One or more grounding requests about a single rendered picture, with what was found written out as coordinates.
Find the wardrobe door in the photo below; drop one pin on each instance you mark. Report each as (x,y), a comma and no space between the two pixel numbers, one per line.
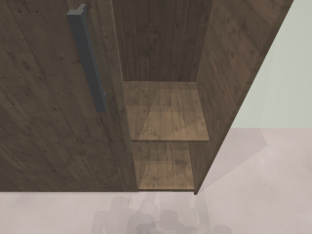
(52,139)

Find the handle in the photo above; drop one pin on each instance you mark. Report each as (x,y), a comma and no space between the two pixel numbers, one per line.
(84,45)

